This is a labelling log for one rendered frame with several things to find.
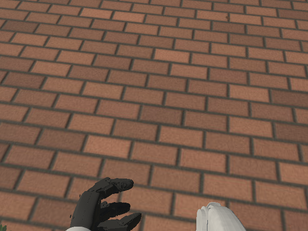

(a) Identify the right robot shin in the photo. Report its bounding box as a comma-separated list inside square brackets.
[207, 202, 221, 208]

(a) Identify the right robot thigh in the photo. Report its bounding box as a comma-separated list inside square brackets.
[195, 205, 246, 231]

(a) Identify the robot left hand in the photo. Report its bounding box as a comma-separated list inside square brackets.
[69, 177, 141, 231]

